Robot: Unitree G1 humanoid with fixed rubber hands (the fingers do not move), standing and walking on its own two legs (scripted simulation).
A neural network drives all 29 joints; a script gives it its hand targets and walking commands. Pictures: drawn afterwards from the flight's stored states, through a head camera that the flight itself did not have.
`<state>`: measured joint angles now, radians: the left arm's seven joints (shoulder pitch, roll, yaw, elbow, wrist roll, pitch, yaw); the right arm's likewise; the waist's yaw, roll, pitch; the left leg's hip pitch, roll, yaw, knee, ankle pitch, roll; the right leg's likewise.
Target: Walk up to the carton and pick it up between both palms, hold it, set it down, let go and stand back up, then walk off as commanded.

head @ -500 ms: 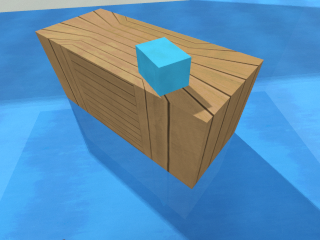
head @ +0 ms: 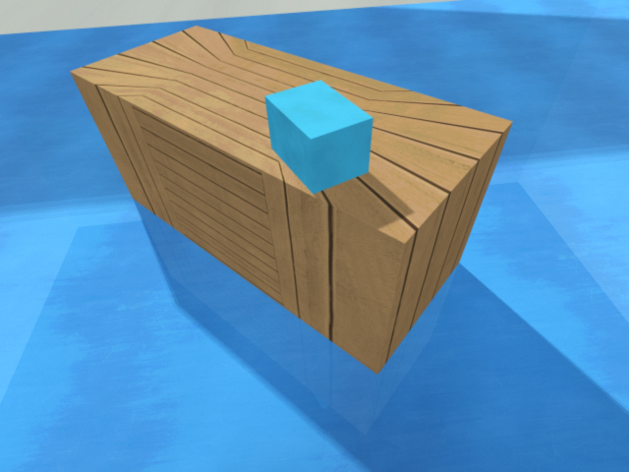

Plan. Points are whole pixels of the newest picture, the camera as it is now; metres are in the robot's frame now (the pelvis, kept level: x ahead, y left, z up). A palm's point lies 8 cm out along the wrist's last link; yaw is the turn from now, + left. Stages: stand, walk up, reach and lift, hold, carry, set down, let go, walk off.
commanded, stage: walk up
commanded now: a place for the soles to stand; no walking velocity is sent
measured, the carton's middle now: (317, 134) +0.90 +0.00 -0.05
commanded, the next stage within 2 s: none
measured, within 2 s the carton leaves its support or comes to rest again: neither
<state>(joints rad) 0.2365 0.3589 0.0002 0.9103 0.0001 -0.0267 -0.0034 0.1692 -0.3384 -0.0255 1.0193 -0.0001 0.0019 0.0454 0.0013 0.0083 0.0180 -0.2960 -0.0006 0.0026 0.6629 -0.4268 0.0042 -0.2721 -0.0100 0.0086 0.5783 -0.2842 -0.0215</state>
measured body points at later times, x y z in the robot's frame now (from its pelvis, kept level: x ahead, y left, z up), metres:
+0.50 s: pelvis +0.09 +0.12 +0.01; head +0.11 +0.12 +0.46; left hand +0.17 +0.46 -0.10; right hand +0.14 -0.21 -0.08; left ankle +0.09 +0.18 -0.73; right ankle +0.11 -0.06 -0.67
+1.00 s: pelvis +0.24 +0.15 -0.02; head +0.24 +0.12 +0.43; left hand +0.36 +0.46 -0.10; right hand +0.24 -0.18 -0.13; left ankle +0.35 +0.28 -0.70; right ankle +0.21 -0.01 -0.73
